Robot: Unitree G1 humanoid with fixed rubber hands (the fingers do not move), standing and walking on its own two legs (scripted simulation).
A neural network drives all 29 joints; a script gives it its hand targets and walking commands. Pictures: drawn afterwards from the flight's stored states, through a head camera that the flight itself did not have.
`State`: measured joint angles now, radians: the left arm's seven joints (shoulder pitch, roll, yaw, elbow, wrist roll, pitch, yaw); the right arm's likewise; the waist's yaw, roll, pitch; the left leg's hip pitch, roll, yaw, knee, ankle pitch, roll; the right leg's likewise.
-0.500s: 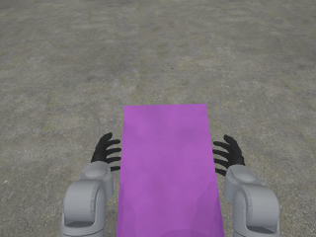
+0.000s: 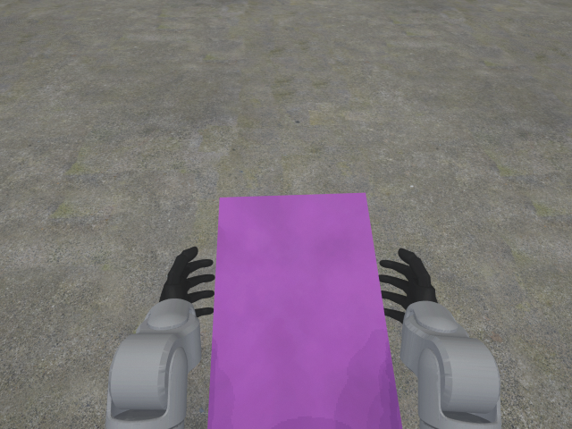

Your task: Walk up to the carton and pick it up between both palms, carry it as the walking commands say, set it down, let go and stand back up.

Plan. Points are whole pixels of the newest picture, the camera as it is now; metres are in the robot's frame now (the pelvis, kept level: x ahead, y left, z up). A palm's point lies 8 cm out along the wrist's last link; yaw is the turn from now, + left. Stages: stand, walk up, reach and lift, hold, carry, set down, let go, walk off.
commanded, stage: carry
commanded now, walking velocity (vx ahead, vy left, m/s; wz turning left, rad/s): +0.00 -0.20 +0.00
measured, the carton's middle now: (296, 311) +0.31 +0.00 +0.01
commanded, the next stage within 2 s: none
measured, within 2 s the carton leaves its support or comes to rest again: neither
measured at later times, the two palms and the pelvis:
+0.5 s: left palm (268, 355) +0.21 +0.04 +0.09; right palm (529, 353) +0.22 -0.25 +0.10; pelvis -0.05 -0.11 +0.00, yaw +1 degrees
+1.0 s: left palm (275, 358) +0.20 +0.03 +0.10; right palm (546, 368) +0.21 -0.25 +0.11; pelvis -0.06 -0.11 +0.00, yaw +0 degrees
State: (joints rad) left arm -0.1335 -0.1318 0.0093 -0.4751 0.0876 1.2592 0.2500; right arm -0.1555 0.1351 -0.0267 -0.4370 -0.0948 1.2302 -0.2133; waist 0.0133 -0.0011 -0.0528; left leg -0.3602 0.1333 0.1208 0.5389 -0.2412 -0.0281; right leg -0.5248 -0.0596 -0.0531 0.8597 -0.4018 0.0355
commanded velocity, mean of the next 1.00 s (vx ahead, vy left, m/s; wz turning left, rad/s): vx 0.00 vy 0.00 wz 0.00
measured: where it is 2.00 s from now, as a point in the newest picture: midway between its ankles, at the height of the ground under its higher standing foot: outside the picture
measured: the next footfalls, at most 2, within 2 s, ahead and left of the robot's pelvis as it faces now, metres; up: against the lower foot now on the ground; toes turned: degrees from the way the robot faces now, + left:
right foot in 0.10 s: +0.05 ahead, -0.19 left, +0.00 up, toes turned +16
left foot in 0.44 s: -0.02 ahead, +0.01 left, +0.00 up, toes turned +6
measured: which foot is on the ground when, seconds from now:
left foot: down 0.00-0.10, up 0.12-0.42, down 0.44-1.00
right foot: up 0.00-0.08, down 0.10-1.00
